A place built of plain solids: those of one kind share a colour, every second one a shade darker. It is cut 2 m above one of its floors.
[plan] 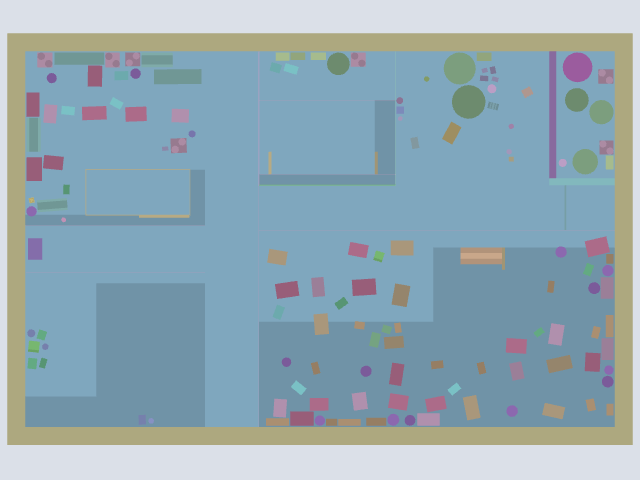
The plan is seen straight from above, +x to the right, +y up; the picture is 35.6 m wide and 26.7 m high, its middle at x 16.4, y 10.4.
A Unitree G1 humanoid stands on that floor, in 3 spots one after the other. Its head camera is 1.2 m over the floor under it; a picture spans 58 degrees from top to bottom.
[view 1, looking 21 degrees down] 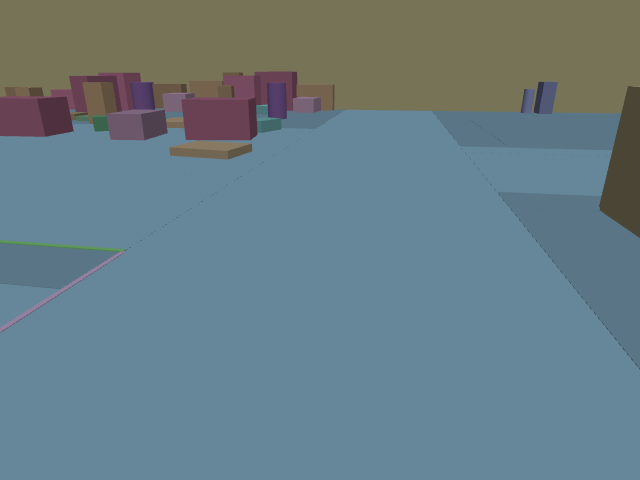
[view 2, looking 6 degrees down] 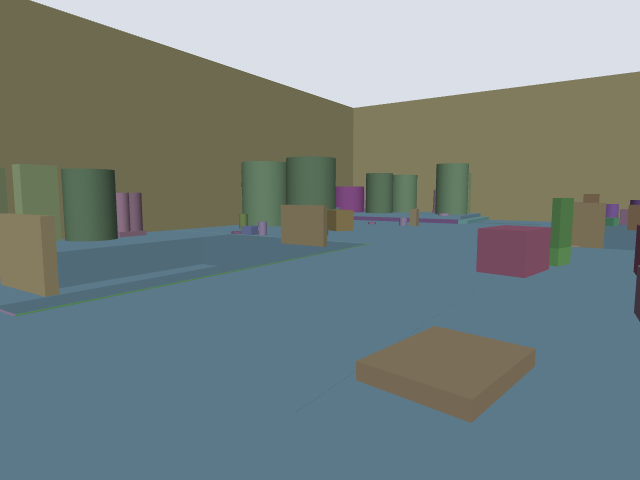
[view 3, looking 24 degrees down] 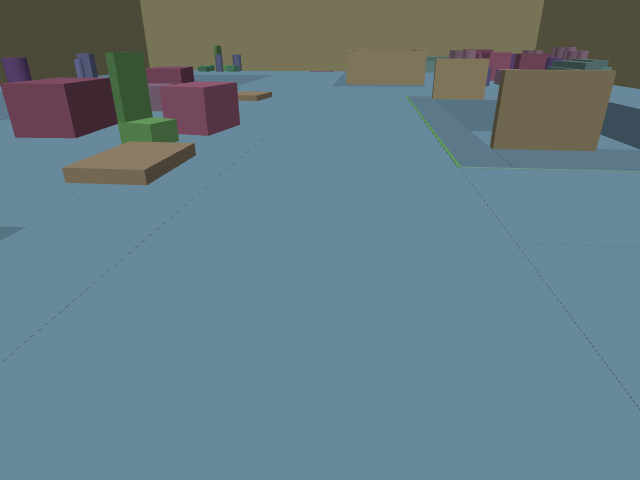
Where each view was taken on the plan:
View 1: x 11.10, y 16.06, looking -80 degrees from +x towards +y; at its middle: floor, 3.35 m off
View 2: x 11.21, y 8.59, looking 34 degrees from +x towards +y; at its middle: rail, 10.00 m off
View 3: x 25.38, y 12.42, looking -174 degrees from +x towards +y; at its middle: floor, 2.95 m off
